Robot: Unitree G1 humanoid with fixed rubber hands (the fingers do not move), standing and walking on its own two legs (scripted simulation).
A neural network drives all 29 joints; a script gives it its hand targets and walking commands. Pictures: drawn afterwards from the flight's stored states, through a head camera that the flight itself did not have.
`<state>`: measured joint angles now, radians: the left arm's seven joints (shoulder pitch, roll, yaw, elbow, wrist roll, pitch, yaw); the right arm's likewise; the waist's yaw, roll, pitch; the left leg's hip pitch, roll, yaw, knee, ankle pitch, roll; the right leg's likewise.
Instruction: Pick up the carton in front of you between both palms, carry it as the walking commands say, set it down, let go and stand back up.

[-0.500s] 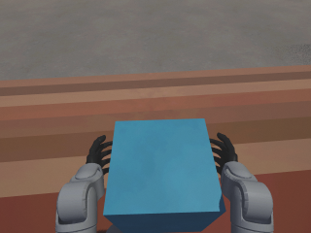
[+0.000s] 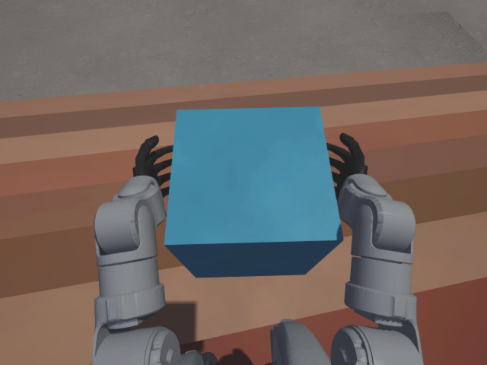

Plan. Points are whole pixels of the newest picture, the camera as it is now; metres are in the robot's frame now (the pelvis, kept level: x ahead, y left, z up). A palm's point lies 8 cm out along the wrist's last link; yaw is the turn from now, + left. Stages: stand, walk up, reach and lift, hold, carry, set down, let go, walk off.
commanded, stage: carry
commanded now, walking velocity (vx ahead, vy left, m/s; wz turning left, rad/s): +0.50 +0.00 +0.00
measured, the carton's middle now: (249, 203) +0.36 -0.01 +0.01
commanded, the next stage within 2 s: none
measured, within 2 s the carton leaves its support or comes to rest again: neither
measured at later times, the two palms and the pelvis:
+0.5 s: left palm (196, 101) +0.65 +0.09 -0.04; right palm (319, 94) +0.69 -0.21 -0.04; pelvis +0.35 -0.08 -0.12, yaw +2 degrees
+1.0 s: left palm (216, 45) +1.01 +0.05 -0.13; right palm (308, 51) +0.99 -0.25 -0.12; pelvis +0.67 -0.08 -0.22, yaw -1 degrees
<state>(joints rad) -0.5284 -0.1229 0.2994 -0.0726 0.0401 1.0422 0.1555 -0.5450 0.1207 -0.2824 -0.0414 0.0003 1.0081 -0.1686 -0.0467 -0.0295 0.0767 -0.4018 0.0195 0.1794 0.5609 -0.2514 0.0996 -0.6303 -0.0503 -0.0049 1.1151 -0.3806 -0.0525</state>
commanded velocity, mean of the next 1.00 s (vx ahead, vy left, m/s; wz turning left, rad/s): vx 0.50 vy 0.00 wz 0.00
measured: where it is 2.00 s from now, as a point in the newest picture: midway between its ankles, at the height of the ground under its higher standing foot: (248, 165)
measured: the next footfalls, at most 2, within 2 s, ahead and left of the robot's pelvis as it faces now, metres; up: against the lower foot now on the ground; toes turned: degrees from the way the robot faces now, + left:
right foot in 0.34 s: +0.41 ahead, -0.11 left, -0.10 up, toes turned -3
left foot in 0.88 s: +0.77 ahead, -0.05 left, -0.20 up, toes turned +3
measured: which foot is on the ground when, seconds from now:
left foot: down 0.00-0.32, up 0.34-0.86, down 0.88-1.00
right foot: up 0.00-0.32, down 0.34-0.90, up 0.92-1.00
